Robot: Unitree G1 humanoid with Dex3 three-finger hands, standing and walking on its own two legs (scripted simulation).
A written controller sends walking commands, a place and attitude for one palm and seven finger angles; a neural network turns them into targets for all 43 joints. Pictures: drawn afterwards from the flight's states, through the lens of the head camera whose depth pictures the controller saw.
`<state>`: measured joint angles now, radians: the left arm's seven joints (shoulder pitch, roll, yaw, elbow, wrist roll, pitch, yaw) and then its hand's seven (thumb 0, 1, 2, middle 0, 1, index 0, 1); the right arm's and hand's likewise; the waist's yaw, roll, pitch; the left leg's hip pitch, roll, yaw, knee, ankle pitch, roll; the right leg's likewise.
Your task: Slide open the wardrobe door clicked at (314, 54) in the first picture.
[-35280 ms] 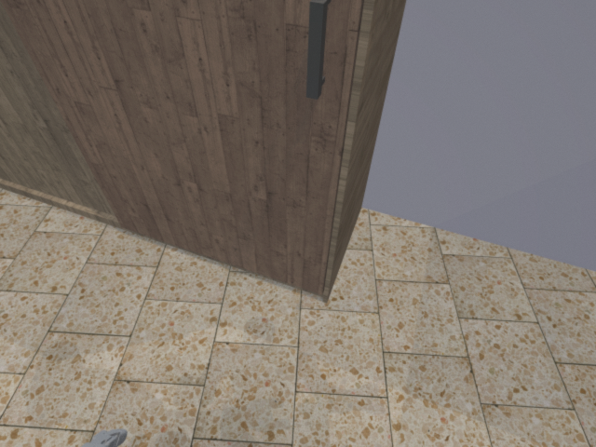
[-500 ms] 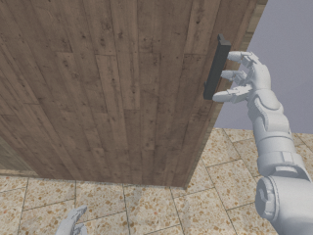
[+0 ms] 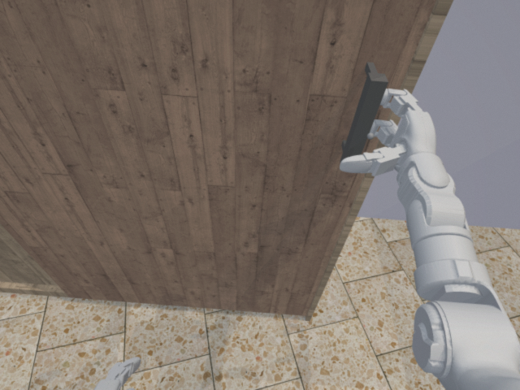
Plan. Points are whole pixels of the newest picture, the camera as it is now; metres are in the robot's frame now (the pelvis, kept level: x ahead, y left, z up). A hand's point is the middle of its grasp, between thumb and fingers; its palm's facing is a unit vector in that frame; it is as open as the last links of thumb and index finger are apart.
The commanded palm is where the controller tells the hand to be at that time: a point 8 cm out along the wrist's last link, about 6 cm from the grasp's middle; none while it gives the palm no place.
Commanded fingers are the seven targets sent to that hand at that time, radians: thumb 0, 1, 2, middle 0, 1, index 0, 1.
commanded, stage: slide the fingers in behind the handle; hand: right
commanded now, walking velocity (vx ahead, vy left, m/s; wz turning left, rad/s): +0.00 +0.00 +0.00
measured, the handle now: (358, 119) +0.50 -0.11 +0.19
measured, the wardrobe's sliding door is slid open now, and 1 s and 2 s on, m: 0.00 0.00 0.00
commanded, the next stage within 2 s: grip the handle and tug to test in 0.56 s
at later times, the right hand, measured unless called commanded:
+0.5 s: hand (361, 135) +0.44 -0.10 +0.20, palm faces -0.01 +1.00 +0.02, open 14.0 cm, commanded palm +0.42 -0.16 +0.19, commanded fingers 0.00 0.50 -0.30 0.30 1.20 0.30 1.20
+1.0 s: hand (359, 132) +0.46 -0.10 +0.19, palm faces -0.01 +1.00 +0.03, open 11.1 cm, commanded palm +0.43 -0.16 +0.19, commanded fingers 0.00 -0.34 -0.66 0.39 1.32 0.39 1.32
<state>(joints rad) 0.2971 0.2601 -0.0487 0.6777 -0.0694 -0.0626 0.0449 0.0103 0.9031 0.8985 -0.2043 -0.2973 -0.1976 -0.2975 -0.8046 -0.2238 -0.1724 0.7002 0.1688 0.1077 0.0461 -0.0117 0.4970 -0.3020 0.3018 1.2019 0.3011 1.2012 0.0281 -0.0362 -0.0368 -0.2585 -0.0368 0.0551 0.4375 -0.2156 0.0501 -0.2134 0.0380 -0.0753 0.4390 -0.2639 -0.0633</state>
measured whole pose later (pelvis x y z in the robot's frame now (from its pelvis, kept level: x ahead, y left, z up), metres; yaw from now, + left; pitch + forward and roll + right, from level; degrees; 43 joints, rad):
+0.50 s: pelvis -0.01 +0.00 +0.00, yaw -1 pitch +2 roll +0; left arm 0.27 0.25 -0.07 0.69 -0.06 -0.06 0.05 0.01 0.90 0.90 -0.20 -0.30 -0.20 -0.30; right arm -0.89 -0.21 -0.16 0.82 0.16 0.10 0.01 -0.01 0.50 -0.30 0.30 1.20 0.30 1.20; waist 0.03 -0.03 -0.03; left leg -0.27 -0.03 0.06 0.44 -0.20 0.05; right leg -0.23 0.04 -0.07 0.44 -0.25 -0.06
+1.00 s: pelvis +0.00 +0.00 +0.00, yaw +0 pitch +3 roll +0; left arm 0.31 0.26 -0.05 0.69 -0.06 -0.08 0.04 0.01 0.90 0.90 -0.20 -0.30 -0.20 -0.30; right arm -0.88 -0.21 -0.19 0.82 0.15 0.07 0.02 -0.01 0.09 -0.48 0.35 1.26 0.35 1.26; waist 0.04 -0.03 -0.04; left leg -0.28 -0.04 0.05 0.44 -0.21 0.05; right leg -0.23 0.04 -0.08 0.44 -0.26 -0.06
